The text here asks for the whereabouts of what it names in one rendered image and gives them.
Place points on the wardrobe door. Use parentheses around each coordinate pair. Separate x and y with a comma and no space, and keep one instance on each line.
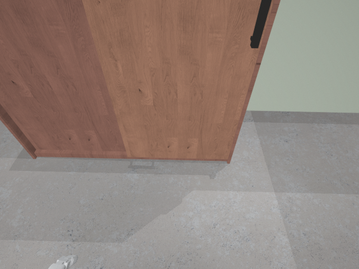
(51,81)
(177,71)

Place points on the handle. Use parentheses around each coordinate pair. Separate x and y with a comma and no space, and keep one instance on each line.
(260,23)

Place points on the robot left hand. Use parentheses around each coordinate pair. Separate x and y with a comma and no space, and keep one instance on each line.
(64,262)

